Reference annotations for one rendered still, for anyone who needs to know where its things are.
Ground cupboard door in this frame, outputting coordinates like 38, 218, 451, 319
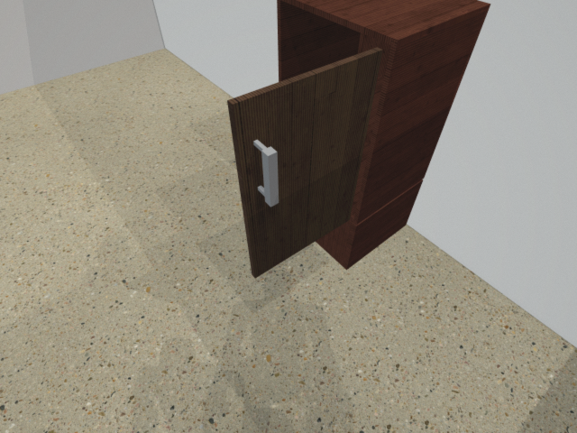
227, 47, 383, 278

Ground handle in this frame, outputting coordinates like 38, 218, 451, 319
253, 140, 279, 207

